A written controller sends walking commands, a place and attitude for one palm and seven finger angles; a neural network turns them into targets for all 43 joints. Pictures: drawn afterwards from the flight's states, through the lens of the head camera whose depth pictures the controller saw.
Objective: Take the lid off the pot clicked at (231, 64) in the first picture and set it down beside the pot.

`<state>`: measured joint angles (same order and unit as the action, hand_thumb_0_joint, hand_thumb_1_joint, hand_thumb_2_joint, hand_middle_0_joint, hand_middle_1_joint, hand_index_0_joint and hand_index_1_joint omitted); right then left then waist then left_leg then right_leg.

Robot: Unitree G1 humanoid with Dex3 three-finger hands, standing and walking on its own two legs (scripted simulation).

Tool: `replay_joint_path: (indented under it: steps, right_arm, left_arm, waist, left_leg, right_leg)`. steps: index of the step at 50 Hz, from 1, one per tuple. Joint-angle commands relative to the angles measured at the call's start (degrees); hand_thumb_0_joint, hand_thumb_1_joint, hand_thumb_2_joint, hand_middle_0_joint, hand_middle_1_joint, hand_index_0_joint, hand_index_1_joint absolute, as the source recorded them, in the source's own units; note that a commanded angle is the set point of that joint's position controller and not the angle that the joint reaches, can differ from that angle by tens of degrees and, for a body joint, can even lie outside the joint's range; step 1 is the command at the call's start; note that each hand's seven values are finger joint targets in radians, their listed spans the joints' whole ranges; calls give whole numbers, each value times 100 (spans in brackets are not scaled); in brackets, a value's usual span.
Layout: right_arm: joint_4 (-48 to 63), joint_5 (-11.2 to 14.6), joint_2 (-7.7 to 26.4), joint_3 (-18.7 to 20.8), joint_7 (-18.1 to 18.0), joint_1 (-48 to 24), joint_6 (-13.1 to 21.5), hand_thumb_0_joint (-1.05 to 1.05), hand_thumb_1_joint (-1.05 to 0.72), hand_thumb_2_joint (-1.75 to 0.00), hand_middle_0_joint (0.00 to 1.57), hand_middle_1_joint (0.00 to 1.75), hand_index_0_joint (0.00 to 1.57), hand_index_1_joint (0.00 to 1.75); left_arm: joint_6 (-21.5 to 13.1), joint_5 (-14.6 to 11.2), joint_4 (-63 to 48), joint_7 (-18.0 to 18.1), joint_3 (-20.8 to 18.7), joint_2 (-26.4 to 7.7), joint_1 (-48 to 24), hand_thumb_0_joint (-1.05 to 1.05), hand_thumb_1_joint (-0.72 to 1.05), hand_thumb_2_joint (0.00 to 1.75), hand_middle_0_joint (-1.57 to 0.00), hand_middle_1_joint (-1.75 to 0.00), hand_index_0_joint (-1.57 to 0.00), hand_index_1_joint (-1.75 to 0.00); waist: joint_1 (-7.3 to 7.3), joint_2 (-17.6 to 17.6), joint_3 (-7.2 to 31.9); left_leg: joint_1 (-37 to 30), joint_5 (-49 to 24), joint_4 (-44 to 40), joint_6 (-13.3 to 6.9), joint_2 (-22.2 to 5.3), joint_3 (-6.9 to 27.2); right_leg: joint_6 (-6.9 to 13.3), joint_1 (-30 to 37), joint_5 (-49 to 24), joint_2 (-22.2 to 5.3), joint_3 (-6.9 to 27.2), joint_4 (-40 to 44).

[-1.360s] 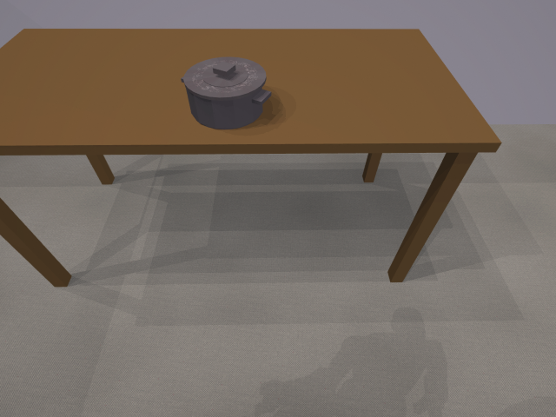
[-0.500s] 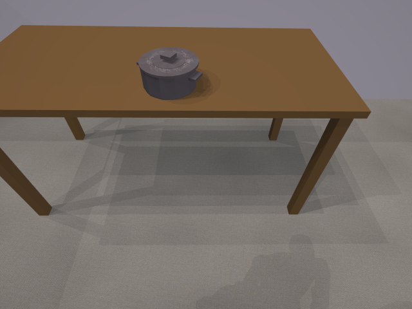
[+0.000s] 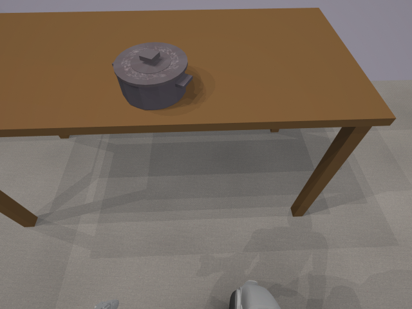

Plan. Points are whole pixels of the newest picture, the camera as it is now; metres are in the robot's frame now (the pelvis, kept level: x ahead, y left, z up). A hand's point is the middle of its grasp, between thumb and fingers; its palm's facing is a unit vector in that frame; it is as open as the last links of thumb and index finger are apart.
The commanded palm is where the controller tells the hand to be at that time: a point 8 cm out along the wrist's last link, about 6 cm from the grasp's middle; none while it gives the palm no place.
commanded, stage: take the last steps up to it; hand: left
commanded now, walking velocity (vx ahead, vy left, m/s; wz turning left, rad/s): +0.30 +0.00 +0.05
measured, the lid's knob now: (149, 56) +0.71 +0.16 +0.09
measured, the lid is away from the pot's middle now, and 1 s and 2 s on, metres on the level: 0.00 0.00 0.00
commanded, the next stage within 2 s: come to a stop and stand still in 0.34 s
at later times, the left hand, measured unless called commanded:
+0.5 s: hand (132, 302) +0.16 +0.17 -0.18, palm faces +0.13 -0.97 -0.20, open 7.3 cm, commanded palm none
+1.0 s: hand (153, 263) +0.24 +0.13 -0.15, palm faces +0.12 -0.95 -0.29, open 7.4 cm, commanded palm none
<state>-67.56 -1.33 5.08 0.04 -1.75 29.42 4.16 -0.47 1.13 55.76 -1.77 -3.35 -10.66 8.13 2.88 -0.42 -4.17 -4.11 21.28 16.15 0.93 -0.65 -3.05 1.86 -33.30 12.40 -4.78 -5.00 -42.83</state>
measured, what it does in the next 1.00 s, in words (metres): walks ahead: right foot, then left foot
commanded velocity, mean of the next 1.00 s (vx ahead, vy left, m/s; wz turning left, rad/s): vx -0.01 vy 0.05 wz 0.02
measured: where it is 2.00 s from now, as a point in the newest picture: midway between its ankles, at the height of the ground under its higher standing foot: outside the picture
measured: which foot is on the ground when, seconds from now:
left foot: down 0.00-0.06, up 0.08-0.42, down 0.44-0.78, up 0.80-1.00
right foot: up 0.00-0.04, down 0.06-0.46, up 0.48-0.74, down 0.76-1.00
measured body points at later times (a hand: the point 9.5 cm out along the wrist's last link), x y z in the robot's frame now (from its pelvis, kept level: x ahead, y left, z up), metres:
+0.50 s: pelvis +0.19 -0.02 +0.00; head +0.20 +0.00 +0.45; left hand +0.16 +0.22 -0.16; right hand +0.31 -0.24 -0.13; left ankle +0.23 +0.09 -0.73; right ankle +0.15 -0.12 -0.72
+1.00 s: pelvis +0.21 -0.07 +0.01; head +0.24 -0.09 +0.46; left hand +0.23 +0.18 -0.13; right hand +0.30 -0.32 -0.15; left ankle +0.15 +0.08 -0.63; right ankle +0.25 -0.16 -0.73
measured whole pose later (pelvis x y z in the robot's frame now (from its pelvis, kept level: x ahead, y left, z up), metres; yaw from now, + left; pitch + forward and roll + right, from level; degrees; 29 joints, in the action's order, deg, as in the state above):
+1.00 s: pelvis +0.21 -0.07 +0.01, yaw +3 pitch -1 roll +3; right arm -58.1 -1.2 13.8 4.3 -0.8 8.3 -5.1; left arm 0.5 1.8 55.4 2.6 -2.2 -9.3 14.1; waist -1.6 0.8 -4.6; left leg 25.8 24.3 66.9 3.0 2.1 1.8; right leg 2.5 -17.0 12.3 -1.9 -1.5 -29.9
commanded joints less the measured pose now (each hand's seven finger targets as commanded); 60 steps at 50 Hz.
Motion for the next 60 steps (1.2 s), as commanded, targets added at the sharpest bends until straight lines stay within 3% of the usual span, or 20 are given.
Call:
replay_joint_path:
  steps: [1, 2, 3, 4, 7, 10, 17, 20, 21, 23, 25, 27, 34, 36, 37, 39, 41, 47, 57, 60]
  right_arm:
    - [203, 32, 1180, 303, -32, 86, 63, 0, -90, -90, 20, 30, 20, 30]
    - [279, 92, 902, 267, 50, 311, 37, 0, -90, -90, 20, 30, 20, 30]
    - [510, 141, 633, 233, 56, 342, 13, 0, -90, -90, 20, 30, 20, 30]
    - [588, 122, 710, 283, 66, -192, -14, 0, -90, -90, 20, 30, 20, 30]
    - [727, 1, 602, 297, 116, -547, -147, 0, -90, -90, 20, 30, 20, 30]
    - [751, 2, 481, 267, 133, -504, -299, 0, -90, -90, 20, 30, 20, 30]
    - [1126, 28, 549, 245, 233, -1365, -168, 0, -90, -90, 20, 30, 20, 30]
    - [1046, 26, 736, 230, 195, -1224, -82, 0, -90, -90, 20, 30, 20, 30]
    - [955, 16, 1000, 276, 156, -920, -49, 0, -90, -90, 20, 30, 20, 30]
    - [928, -40, 1701, 399, 90, -348, -124, 0, -90, -90, 20, 30, 20, 30]
    - [971, -10, 1176, 170, -38, -1015, -112, 0, -90, -90, 20, 30, 20, 30]
    - [1070, 52, 1056, 91, -89, -1652, -109, 0, -90, -90, 20, 30, 20, 30]
    - [1151, 39, 1457, 425, -97, -1952, -441, 0, -90, -90, 20, 30, 20, 30]
    - [1195, 48, 1462, 473, -76, -2067, -494, 0, -90, -90, 20, 30, 20, 30]
    - [1229, 79, 1370, 476, -48, -2085, -505, 0, -90, -90, 20, 30, 20, 30]
    - [1357, 123, 970, 478, 17, -1946, -601, 0, -90, -90, 20, 30, 20, 30]
    - [1268, 91, 980, 502, -18, -2042, -724, 0, -90, -90, 20, 30, 20, 30]
    - [1284, 12, 1121, 499, 118, -2007, -813, 0, -90, -90, 20, 30, 20, 30]
    - [1259, 55, 957, 334, 224, -1516, -617, 0, -90, -90, 20, 30, 20, 30]
    - [873, 45, 829, 237, 159, -628, -482, 0, -90, -90, 20, 30, 20, 30]
  left_arm:
    - [-260, 13, 60, 60, -168, -525, 1406, 0, 90, 90, -20, -30, -20, -30]
    - [-333, 61, 256, 164, -324, -1130, 2230, 0, 90, 90, -20, -30, -20, -30]
    - [-309, -24, 323, 214, -409, -1607, 2543, 0, 90, 90, -20, -30, -20, -30]
    - [-263, -76, 243, 239, -377, -1390, 2126, 0, 90, 90, -20, -30, -20, -30]
    - [-296, -7, -81, 319, -145, -617, 827, 0, 90, 90, -20, -30, -20, -30]
    - [-327, 47, -124, 326, -109, -575, 683, 0, 90, 90, -20, -30, -20, -30]
    - [-276, 11, 57, 238, -131, -790, 1146, 0, 90, 90, -20, -30, -20, -30]
    - [-233, -28, 143, 233, -87, -717, 1156, 0, 90, 90, -20, -30, -20, -30]
    - [-212, -23, 136, 219, -49, -578, 1208, 0, 90, 90, -20, -30, -20, -30]
    - [-229, -29, -60, 223, 57, -227, 1198, 0, 90, 90, -20, -30, -20, -30]
    - [-149, -39, 145, 345, 56, -286, 1131, 0, 90, 90, -20, -30, -20, -30]
    - [-48, -66, 356, 370, 96, -231, 1421, 0, 90, 90, -20, -30, -20, -30]
    - [172, -25, 200, 431, -35, -418, 1471, 0, 90, 90, -20, -30, -20, -30]
    - [143, -4, 151, 416, -75, -457, 1554, 0, 90, 90, -20, -30, -20, -30]
    - [87, 21, 135, 419, -86, -603, 1628, 0, 90, 90, -20, -30, -20, -30]
    - [24, 73, 60, 425, -158, -1255, 1575, 0, 90, 90, -20, -30, -20, -30]
    - [27, 52, 51, 471, -139, -1094, 1402, 0, 90, 90, -20, -30, -20, -30]
    - [29, 29, -174, 555, -181, -1109, 1179, 0, 90, 90, -20, -30, -20, -30]
    - [112, 112, -321, 416, -233, -1348, 824, 0, 90, 90, -20, -30, -20, -30]
    - [155, 46, -233, 405, -156, -1085, 591, 0, 90, 90, -20, -30, -20, -30]
  waist:
    - [-841, 202, 474]
    - [-1123, -962, 1176]
    - [-976, -1663, 1505]
    - [-943, -840, 1004]
    - [-305, -454, 210]
    - [-47, -444, 133]
    - [-381, -484, 225]
    - [-207, -375, 118]
    - [-59, 117, 283]
    - [106, 1514, 314]
    - [-204, 1028, 332]
    - [-464, 657, 454]
    - [-396, 838, 664]
    - [-486, 785, 708]
    - [-556, 186, 709]
    - [-532, -1300, 571]
    - [-520, -1173, 604]
    - [-552, -712, 610]
    - [-508, -1229, 439]
    - [-114, -779, 357]
  left_leg:
    - [1367, -3441, 1807, -719, -902, 145]
    - [2678, -1491, 3681, -459, -363, -134]
    - [3642, 1188, 5755, -390, 195, 53]
    - [3920, 951, 6390, -487, -170, 445]
    - [3557, 69, 5942, -375, -691, 531]
    - [2963, -27, 4632, -159, -710, 222]
    - [2269, -589, 2208, -71, -248, -317]
    - [1295, -958, 1060, -74, -175, -400]
    - [656, -1225, 787, -234, -472, 7]
    - [33, -2992, 111, -1432, -2244, 2231]
    - [892, -5003, 266, -1382, -1981, 1567]
    - [1097, -6065, 377, -1156, -1630, 790]
    - [867, -5465, 761, -965, -1616, 544]
    - [1020, -4613, 1158, -734, -1398, 440]
    - [1277, -3592, 1588, -452, -1069, 310]
    - [2524, 1118, 3292, 55, 263, -152]
    - [2985, 1266, 4738, 25, 221, 617]
    - [3568, 290, 5346, 216, 105, 750]
    - [1892, 281, 2236, 13, 169, 13]
    - [545, -459, 496, -109, 263, -106]
  right_leg:
    - [183, 2958, -321, 391, -228, 1002]
    - [595, 4451, 378, -782, 1404, 1503]
    - [1168, 4531, 604, -2256, 3853, 2662]
    - [1281, 3757, 1557, -2126, 3710, 2932]
    - [1029, 1759, 1313, -1563, 2145, 3016]
    - [884, 1051, 384, -1307, 1139, 3172]
    - [818, 1749, 65, -1024, 924, 2950]
    - [516, 1614, -239, -745, 601, 2279]
    - [311, 1340, -230, -465, 343, 1525]
    - [-126, -18, 2201, 385, -245, -879]
    - [-218, 506, 1964, -6, 561, -1293]
    - [-297, 1147, 1504, -17, 543, -769]
    - [-230, 1388, 966, 158, 392, 71]
    - [-214, 1700, 247, 155, 398, 879]
    - [-178, 2011, -1026, 18, 598, 1636]
    - [784, 2324, -4235, -1755, 2319, 2165]
    - [1108, 2354, -3983, -1590, 2342, 2107]
    - [960, 2660, -2136, -1362, 1943, 2257]
    - [676, 1707, 1368, -917, 1931, 3243]
    - [176, 922, 1869, -420, 1435, 2938]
